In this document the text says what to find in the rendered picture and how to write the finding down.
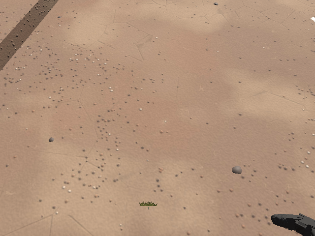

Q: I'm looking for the right robot hand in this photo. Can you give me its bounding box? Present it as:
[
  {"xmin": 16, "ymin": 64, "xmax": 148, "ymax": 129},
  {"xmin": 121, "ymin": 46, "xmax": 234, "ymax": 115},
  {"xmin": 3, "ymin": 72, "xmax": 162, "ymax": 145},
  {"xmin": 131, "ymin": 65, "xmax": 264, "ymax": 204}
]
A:
[{"xmin": 271, "ymin": 213, "xmax": 315, "ymax": 236}]

